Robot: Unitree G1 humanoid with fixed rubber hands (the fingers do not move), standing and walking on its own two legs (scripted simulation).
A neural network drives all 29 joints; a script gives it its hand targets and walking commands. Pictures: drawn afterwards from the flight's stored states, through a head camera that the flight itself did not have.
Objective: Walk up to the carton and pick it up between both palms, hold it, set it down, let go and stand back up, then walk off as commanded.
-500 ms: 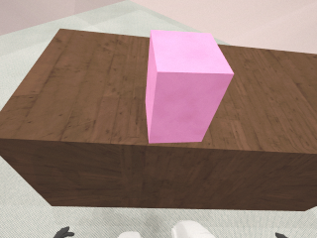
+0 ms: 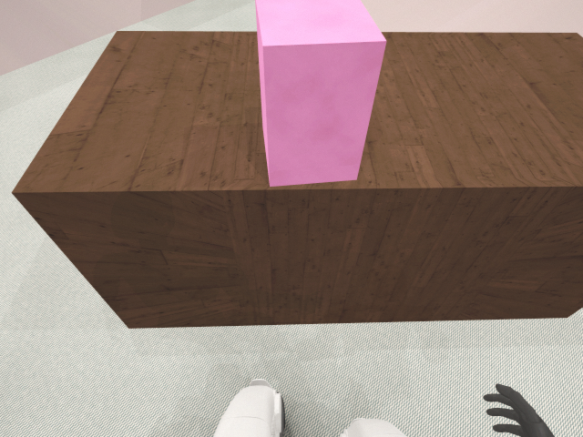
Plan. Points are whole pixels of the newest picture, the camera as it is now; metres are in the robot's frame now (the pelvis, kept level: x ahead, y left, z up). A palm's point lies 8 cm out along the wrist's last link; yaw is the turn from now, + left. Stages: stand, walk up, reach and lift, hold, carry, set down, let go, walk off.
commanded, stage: walk off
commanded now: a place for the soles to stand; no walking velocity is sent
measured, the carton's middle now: (309, 94) +0.68 +0.01 +0.09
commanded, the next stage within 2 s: none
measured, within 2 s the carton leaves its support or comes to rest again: neither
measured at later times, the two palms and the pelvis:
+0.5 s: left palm out of the picture -0.12 +0.34 -0.09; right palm out of the picture -0.13 -0.28 -0.06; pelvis -0.20 +0.03 +0.01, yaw +3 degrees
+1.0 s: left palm out of the picture -0.24 +0.26 -0.07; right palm out of the picture -0.24 -0.36 -0.10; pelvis -0.34 -0.05 +0.01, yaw -1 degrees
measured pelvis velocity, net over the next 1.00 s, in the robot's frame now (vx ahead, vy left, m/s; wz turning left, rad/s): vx -0.34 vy -0.05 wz -0.01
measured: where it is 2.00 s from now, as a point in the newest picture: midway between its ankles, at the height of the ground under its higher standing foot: outside the picture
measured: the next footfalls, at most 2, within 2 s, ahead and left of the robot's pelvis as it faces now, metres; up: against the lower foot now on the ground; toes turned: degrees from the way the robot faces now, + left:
left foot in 0.32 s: -0.17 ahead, +0.12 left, +0.00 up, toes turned -1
right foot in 0.86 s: -0.19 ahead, -0.20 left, +0.00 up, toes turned +7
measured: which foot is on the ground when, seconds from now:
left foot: down 0.00-0.02, up 0.04-0.30, down 0.32-0.88, up 0.90-1.00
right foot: down 0.00-0.36, up 0.38-0.84, down 0.86-1.00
